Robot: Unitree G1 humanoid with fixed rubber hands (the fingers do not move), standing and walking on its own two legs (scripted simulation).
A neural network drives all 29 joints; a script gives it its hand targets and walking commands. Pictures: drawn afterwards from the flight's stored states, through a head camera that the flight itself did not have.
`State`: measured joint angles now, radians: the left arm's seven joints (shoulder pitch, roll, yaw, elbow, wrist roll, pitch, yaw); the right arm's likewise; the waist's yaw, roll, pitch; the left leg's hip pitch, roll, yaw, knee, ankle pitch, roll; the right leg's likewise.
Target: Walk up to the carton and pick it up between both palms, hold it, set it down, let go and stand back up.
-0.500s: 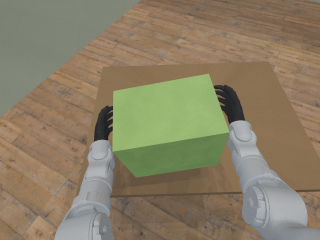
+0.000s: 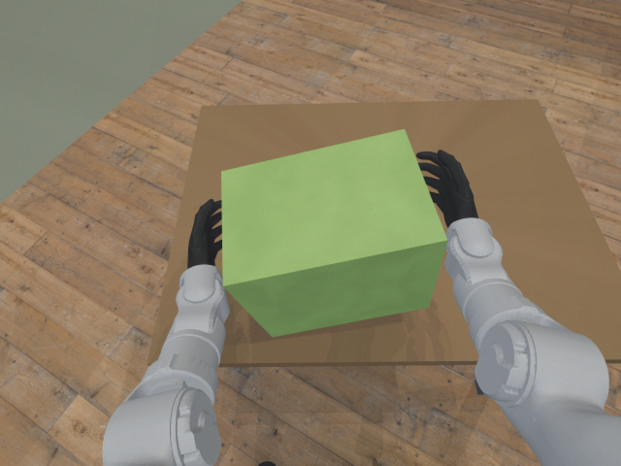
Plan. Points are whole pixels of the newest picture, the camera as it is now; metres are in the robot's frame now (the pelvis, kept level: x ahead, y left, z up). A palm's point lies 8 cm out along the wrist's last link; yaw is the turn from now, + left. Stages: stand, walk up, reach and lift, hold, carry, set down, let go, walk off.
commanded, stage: set down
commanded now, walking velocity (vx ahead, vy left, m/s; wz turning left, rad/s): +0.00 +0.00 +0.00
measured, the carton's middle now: (331, 243) +0.43 +0.02 -0.03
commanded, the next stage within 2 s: none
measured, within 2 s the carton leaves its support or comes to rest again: rests again in 1.96 s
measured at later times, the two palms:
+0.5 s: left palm (214, 257) +0.39 +0.19 -0.02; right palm (457, 221) +0.45 -0.16 +0.01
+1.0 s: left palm (217, 257) +0.39 +0.18 -0.02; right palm (459, 233) +0.44 -0.16 -0.01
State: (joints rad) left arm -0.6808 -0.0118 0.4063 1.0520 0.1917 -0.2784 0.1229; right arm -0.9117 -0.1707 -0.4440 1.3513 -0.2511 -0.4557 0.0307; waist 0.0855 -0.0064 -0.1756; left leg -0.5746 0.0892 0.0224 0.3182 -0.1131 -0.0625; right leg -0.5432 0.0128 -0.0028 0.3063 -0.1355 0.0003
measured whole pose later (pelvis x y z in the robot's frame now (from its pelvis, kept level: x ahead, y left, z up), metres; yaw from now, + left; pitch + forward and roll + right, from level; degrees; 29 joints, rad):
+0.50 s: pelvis +0.00 +0.00 -0.01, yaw -1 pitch +27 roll -1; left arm -0.76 0.00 0.41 1.22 0.10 -0.47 0.13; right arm -0.98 -0.23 -0.39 1.49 -0.22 -0.56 0.02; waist 0.11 0.03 -0.22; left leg -0.72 0.09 0.05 0.37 -0.13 -0.05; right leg -0.70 0.01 0.02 0.37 -0.14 0.01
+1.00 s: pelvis -0.01 +0.01 -0.01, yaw -2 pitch +30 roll -1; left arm -0.81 0.01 0.42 1.31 0.09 -0.57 0.11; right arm -0.97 -0.25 -0.41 1.51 -0.24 -0.58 0.01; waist 0.11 0.01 -0.24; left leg -0.79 0.09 0.06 0.41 -0.13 -0.04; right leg -0.78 0.01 0.04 0.40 -0.14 0.01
